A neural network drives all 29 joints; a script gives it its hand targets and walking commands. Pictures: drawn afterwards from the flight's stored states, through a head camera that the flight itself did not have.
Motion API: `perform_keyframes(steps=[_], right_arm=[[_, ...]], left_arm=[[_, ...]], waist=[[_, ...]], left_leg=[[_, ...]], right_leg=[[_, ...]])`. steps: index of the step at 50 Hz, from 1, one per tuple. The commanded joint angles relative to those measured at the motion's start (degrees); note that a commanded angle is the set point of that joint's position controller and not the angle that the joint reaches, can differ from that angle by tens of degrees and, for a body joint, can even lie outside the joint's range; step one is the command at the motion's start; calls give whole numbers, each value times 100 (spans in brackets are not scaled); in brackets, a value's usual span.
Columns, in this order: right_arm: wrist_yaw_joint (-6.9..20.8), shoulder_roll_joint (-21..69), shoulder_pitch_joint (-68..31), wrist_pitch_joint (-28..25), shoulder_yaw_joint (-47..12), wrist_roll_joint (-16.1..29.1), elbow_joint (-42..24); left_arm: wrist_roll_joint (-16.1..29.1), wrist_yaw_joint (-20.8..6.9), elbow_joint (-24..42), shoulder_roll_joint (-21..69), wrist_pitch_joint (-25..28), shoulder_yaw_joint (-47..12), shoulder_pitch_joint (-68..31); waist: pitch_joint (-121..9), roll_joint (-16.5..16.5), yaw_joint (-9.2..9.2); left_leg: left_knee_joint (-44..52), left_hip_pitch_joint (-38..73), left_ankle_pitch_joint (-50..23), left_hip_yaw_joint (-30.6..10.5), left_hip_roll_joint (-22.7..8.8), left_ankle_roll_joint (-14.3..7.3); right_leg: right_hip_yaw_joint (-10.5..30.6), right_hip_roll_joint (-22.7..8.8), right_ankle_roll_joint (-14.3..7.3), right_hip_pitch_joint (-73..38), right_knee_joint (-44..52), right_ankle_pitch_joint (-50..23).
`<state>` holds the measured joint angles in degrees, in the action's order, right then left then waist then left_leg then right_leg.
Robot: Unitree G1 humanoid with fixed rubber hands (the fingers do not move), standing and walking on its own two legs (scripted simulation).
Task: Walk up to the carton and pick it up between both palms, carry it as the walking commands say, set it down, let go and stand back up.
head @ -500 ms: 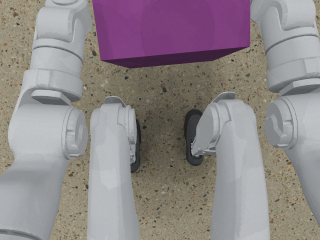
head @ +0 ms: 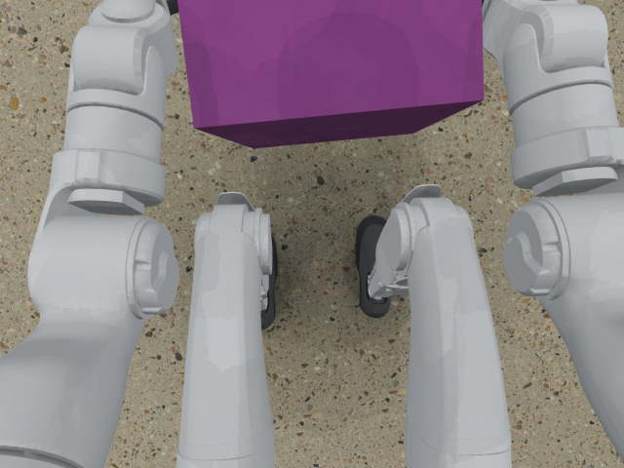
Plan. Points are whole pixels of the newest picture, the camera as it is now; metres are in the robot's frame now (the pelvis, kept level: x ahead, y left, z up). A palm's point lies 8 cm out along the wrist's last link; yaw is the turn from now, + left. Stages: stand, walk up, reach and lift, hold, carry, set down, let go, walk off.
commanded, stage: reach and lift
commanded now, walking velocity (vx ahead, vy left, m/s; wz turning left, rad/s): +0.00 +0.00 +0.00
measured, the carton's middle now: (326, 36) +0.53 +0.00 -0.13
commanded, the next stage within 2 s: none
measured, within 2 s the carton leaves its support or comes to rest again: neither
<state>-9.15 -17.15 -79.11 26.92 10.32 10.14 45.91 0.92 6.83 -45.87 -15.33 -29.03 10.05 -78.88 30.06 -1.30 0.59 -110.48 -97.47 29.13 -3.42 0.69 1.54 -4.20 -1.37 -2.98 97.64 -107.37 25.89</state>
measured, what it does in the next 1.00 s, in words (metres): rises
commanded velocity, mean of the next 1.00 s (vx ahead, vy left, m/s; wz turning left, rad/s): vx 0.00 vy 0.00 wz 0.00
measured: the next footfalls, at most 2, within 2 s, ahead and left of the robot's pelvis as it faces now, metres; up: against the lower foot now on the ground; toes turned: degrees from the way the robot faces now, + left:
none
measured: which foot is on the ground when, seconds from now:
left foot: down 0.00-1.00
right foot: down 0.00-1.00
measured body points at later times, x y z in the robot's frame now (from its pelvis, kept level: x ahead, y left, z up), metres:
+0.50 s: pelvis +0.00 +0.00 +0.05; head +0.28 +0.02 +0.40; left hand +0.54 +0.17 +0.00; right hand +0.54 -0.15 +0.01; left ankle +0.16 +0.13 -0.43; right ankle +0.17 -0.11 -0.43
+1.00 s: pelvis +0.00 +0.00 +0.12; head +0.26 +0.02 +0.48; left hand +0.52 +0.18 +0.08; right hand +0.53 -0.15 +0.08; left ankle +0.16 +0.13 -0.43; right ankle +0.17 -0.11 -0.43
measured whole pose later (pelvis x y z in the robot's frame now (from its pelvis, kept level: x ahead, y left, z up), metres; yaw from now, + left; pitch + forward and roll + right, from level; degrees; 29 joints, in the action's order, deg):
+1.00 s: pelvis +0.00 +0.00 +0.12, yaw +1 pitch +7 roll -2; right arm -8.5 -12.6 -66.1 27.5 12.6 7.2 40.0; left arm -1.7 6.1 -42.2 -11.4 -30.4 10.9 -68.9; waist 30.0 -1.3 0.6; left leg -88.4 -69.8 25.8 -3.8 0.7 1.2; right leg -4.2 -0.6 -2.1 69.2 -85.1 23.2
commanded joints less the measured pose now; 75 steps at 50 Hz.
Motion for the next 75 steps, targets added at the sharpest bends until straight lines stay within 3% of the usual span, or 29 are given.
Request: perform_keyframes(steps=[1,4,5,7,8,10,14,18,19,21,26,29,33,34,36,37,38,39,42,47,48,53,54,58,65,68,73,74,75], right_arm=[[1960,6931,-5103,-183,-1958,356,-2490],[1999,7205,-5071,-212,-2214,416,-2587],[1999,7052,-5066,-259,-2208,402,-2645],[1949,7309,-5088,-181,-2473,587,-3074],[1918,7345,-4643,-103,-2260,505,-2687],[1942,7192,-4799,-154,-2348,540,-2969],[1924,7238,-4200,-95,-2324,358,-2589],[1976,7317,-4434,-91,-2311,443,-2706],[1967,7044,-4539,-144,-2316,318,-2990],[2020,6615,-4482,-200,-2095,256,-2700],[2077,6908,-4499,-158,-2236,390,-2861],[2040,6901,-4211,-148,-2130,207,-2911],[2099,7189,-4015,-115,-2226,324,-2495],[2141,6969,-4218,-179,-2277,244,-2790],[2105,7105,-4150,-112,-2281,150,-2667],[2108,7123,-4152,-139,-2366,345,-2760],[2087,7123,-4050,-102,-2313,259,-2708],[2081,7356,-4200,-111,-2599,396,-3097],[2137,7005,-3746,-95,-2179,114,-2533],[2127,7164,-3958,-137,-2538,280,-2981],[2126,7208,-3823,-121,-2560,239,-3120],[2126,7304,-3746,-119,-2819,299,-3224],[2087,7225,-3795,-141,-2685,388,-3396],[2127,7408,-3214,-98,-2672,221,-2832],[2269,7427,-2837,-148,-2640,123,-2507],[2200,7473,-2791,-210,-3034,299,-3592],[2288,7212,-2592,-282,-2844,104,-3040],[2311,7137,-2433,-234,-2777,-36,-3121],[2335,7198,-2621,-294,-2805,111,-3118]], left_arm=[[1090,-1696,2413,7223,526,-1404,-4755],[976,-1796,2015,7262,564,-1324,-4304],[1049,-1788,2233,7270,585,-1360,-4407],[1146,-1787,2599,7343,568,-1468,-4423],[1233,-1779,2968,7215,580,-1656,-4713],[1274,-1764,3131,7153,580,-1830,-4799],[1155,-1739,2818,7128,528,-1880,-4482],[1145,-1701,2787,7368,520,-1844,-4520],[1338,-1694,2960,7353,546,-1948,-4412],[1178,-1689,2388,7390,465,-1870,-4268],[1105,-1642,2796,7398,460,-2041,-4153],[1217,-1645,2991,7621,428,-2053,-4213],[958,-1676,2473,7474,451,-1762,-3746],[1062,-1695,2553,7642,496,-1814,-3688],[995,-1714,2536,7669,446,-1857,-3807],[913,-1704,2455,7562,446,-1862,-3519],[1026,-1716,2804,7449,507,-1949,-4052],[1128,-1749,3123,7622,563,-2006,-4043],[1106,-1745,2859,7682,459,-2147,-4055],[1140,-1801,2603,7623,488,-2163,-3504],[1056,-1796,2571,7773,466,-2003,-3184],[1104,-1866,2821,7755,498,-2246,-3354],[1189,-1852,3141,7756,484,-2381,-3701],[950,-1883,2686,7567,501,-2280,-3109],[986,-1941,2650,7861,546,-2464,-2926],[1129,-1915,3271,8020,564,-2582,-2531],[1198,-1901,3020,8449,545,-3140,-2618],[1051,-1915,2996,8090,482,-2872,-2410],[1121,-1932,3145,8088,535,-3023,-2796]], waist=[[-14686,-56,-27],[-14233,129,320],[-14875,-27,54],[-15605,87,256],[-15661,98,-70],[-15607,-152,-157],[-15209,-375,51],[-14968,-211,-72],[-14839,92,-346],[-14382,-482,-322],[-14979,-268,-200],[-14920,-326,-402],[-14275,-179,30],[-14463,23,-259],[-14519,-151,-229],[-14381,-290,39],[-14355,-51,-266],[-15104,174,-174],[-14380,-306,-540],[-14437,-66,-406],[-14640,-111,-121],[-14494,-149,-132],[-14707,-313,-402],[-13680,-287,-129],[-13242,-109,-560],[-14767,-159,-170],[-13473,-529,-749],[-13481,-372,-450],[-13494,-483,-574]], left_leg=[[1940,3773,-693,578,824,-152],[2000,3324,-905,656,851,-174],[1904,3589,-1041,614,851,-172],[1937,3823,-1490,722,918,-145],[2011,3962,-1314,673,892,-143],[2133,4150,-1438,598,870,-123],[2293,4146,-1365,544,860,-70],[2524,4604,-1198,435,831,-106],[2573,4559,-1053,370,891,-102],[2559,4574,-1068,343,835,-18],[2853,5059,-1194,272,835,-5],[3095,5495,-1117,218,850,8],[3355,5334,-1045,176,783,-120],[3261,5412,-928,207,792,-69],[3368,5345,-790,198,829,-75],[3420,5262,-952,230,808,-65],[3348,5046,-628,314,814,-83],[3432,5449,-1150,295,862,-150],[3666,5845,-941,150,756,-12],[3823,5866,-1112,200,763,-70],[3972,6093,-1272,129,793,-64],[4119,6096,-1236,181,772,-72],[4188,6404,-1275,129,798,-106],[4444,6014,-1161,180,751,-138],[4894,6728,-1146,-22,602,-84],[5069,7738,-2204,-77,738,-131],[5452,7738,-1480,-254,574,-30],[5485,7629,-1438,-195,609,20],[5527,7622,-1163,-267,550,-41]], right_leg=[[420,1069,218,-5030,1619,-424],[510,1056,284,-5250,1691,-731],[532,1050,243,-5447,1624,-931],[746,1059,267,-6231,1826,-1390],[683,1065,284,-6300,1860,-1266],[607,1044,235,-6171,1889,-1449],[664,1049,241,-6059,1937,-1358],[608,1063,268,-5960,2211,-1111],[551,1117,237,-6112,2292,-970],[605,1039,152,-5451,2285,-895],[654,1000,177,-6207,2514,-1077],[605,1022,155,-6125,2754,-950],[693,985,291,-6145,2966,-747],[661,968,240,-6275,3006,-771],[727,987,222,-6531,3076,-624],[827,987,202,-6614,3114,-795],[870,935,256,-6734,3241,-352],[868,974,315,-7294,3284,-877],[714,937,187,-6454,3396,-846],[818,958,253,-7092,3643,-892],[903,920,244,-7338,3659,-1121],[1066,855,263,-7730,3961,-1111],[1037,873,292,-7859,4052,-1058],[1079,855,297,-7770,4269,-891],[1038,797,287,-7681,4754,-852],[972,887,346,-8774,4684,-2066],[817,845,223,-8102,5035,-1549],[925,841,207,-8313,5126,-1430],[886,838,199,-8187,5055,-1351]])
